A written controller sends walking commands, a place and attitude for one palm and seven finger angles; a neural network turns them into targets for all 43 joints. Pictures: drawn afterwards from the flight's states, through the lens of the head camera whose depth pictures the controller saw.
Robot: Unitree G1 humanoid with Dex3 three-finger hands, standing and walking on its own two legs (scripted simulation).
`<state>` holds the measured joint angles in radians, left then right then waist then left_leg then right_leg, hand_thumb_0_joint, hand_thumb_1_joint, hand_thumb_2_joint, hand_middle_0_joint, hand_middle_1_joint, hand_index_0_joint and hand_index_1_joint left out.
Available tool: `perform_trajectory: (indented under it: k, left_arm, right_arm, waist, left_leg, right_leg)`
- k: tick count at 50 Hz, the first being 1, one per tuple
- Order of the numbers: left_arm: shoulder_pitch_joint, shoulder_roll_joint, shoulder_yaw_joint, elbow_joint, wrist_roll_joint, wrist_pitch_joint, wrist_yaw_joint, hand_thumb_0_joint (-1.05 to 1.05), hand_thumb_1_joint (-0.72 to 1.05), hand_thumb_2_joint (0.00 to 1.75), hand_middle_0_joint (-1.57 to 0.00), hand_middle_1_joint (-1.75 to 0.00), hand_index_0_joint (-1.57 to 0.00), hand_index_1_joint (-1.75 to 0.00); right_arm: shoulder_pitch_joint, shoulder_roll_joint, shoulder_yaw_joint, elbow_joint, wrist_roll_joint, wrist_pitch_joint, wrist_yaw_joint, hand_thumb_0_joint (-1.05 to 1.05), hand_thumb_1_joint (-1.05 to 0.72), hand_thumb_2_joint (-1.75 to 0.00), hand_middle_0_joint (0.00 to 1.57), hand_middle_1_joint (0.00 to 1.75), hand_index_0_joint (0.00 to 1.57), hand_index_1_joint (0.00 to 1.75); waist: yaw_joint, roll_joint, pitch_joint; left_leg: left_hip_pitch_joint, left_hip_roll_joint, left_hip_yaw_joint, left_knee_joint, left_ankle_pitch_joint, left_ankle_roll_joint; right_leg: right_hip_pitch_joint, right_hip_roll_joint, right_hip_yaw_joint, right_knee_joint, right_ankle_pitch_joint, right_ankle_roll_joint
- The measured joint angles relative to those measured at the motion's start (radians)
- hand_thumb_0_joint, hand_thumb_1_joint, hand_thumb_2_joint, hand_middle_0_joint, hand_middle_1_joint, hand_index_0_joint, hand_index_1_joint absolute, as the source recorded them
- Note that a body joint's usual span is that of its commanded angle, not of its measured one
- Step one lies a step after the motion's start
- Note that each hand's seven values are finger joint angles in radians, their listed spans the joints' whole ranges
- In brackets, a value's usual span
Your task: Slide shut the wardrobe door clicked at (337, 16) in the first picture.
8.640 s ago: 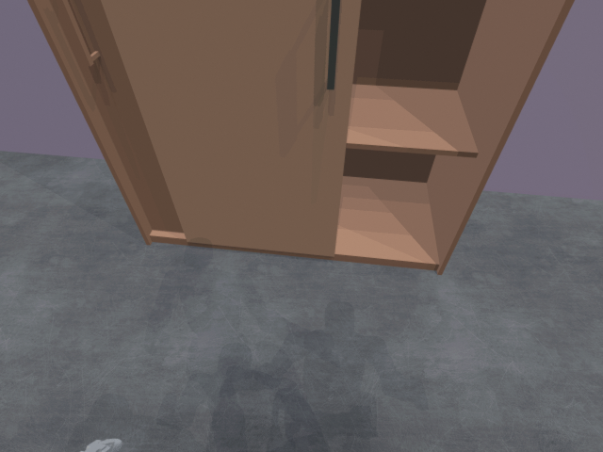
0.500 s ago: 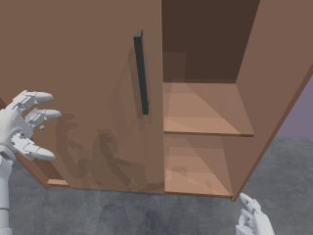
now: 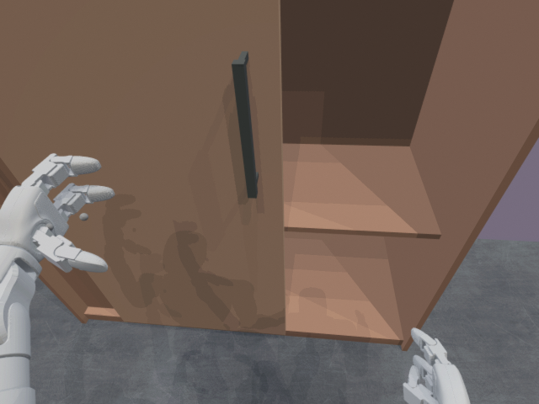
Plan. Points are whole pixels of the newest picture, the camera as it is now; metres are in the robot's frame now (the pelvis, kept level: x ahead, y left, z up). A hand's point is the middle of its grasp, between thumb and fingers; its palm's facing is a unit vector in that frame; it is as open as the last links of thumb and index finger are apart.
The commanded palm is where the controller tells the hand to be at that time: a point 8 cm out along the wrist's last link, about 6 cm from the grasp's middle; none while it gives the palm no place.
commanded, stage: move the hooked fingers beside the handle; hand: left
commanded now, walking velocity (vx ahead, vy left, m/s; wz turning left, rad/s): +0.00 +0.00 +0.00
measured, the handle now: (248, 132) +0.52 +0.09 +0.17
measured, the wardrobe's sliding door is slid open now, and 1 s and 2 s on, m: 0.43 0.43 0.43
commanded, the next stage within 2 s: none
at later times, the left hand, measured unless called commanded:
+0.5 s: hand (130, 196) +0.33 +0.23 +0.18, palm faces +0.04 -1.00 -0.04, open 14.0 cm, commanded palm +0.30 +0.27 +0.18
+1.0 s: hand (172, 174) +0.38 +0.19 +0.18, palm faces +0.04 -1.00 -0.03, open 14.0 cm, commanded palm +0.36 +0.23 +0.17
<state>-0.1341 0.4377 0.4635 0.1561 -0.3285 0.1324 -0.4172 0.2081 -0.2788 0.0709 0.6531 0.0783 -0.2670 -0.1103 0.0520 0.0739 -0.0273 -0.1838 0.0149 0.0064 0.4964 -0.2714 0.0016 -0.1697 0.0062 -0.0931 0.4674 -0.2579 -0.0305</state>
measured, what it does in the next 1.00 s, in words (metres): stands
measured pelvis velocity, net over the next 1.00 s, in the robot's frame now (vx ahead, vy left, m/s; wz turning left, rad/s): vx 0.00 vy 0.00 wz -0.02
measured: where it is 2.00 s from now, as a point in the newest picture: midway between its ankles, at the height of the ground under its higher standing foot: outside the picture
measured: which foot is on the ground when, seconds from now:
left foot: down 0.00-1.00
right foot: down 0.00-1.00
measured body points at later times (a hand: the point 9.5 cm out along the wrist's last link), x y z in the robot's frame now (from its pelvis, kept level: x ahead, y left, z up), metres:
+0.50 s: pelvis +0.00 +0.01 +0.00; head -0.02 -0.01 +0.45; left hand +0.32 +0.28 +0.19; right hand +0.18 -0.22 -0.08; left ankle +0.00 +0.12 -0.74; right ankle +0.00 -0.10 -0.74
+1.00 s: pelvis +0.00 +0.00 +0.00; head -0.02 -0.02 +0.45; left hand +0.37 +0.24 +0.19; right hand +0.15 -0.24 -0.09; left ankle +0.00 +0.12 -0.74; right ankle +0.00 -0.10 -0.74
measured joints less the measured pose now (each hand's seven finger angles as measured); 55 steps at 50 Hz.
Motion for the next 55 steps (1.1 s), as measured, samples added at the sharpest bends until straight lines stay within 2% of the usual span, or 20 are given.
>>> perform_trajectory:
  k: [15, 27, 45, 55]
  left_arm:
    - [-0.084, -0.046, -0.070, 0.026, 0.031, 0.005, 0.071, -0.01, -0.50, 0.30, -0.30, -1.20, -0.30, -1.20]
    - [-0.153, -0.101, -0.148, 0.048, 0.067, 0.025, 0.159, -0.01, -0.50, 0.30, -0.30, -1.20, -0.30, -1.20]
    - [-0.263, -0.132, -0.188, 0.168, 0.100, -0.013, 0.226, -0.01, -0.50, 0.30, -0.30, -1.20, -0.30, -1.20]
    - [-0.376, -0.128, -0.204, 0.316, 0.123, -0.034, 0.260, -0.01, -0.50, 0.30, -0.30, -1.20, -0.30, -1.20]
  right_arm:
    - [-0.002, 0.013, 0.002, 0.006, -0.003, 0.013, 0.004, 0.02, -0.90, -0.90, 0.20, 0.30, 0.21, 0.30]
    - [-0.007, 0.019, 0.003, 0.021, -0.006, 0.038, 0.008, 0.02, -0.90, -0.90, 0.20, 0.30, 0.21, 0.30]
    - [0.010, 0.015, -0.012, 0.030, -0.008, 0.074, 0.020, 0.01, -0.91, -0.90, 0.20, 0.30, 0.21, 0.30]
    - [0.019, 0.013, -0.013, 0.044, -0.010, 0.095, 0.020, 0.01, -0.91, -0.90, 0.20, 0.30, 0.21, 0.30]
  waist:
    - [-0.015, -0.007, 0.000]
    - [-0.018, -0.009, 0.008]
    - [-0.039, -0.013, 0.002]
    - [-0.055, -0.019, 0.010]
  left_leg:
    - [0.003, -0.011, 0.012, -0.015, 0.008, 0.010]
    - [0.005, -0.020, 0.017, -0.028, 0.018, 0.015]
    - [0.009, -0.012, 0.028, -0.046, 0.024, 0.009]
    - [-0.009, -0.005, 0.027, -0.045, 0.028, 0.004]
  right_leg:
    - [-0.005, -0.011, 0.012, -0.005, 0.007, 0.010]
    - [-0.009, -0.019, 0.017, -0.005, 0.011, 0.015]
    - [-0.015, -0.011, 0.029, -0.014, 0.017, 0.009]
    - [-0.033, -0.004, 0.027, -0.015, 0.021, 0.003]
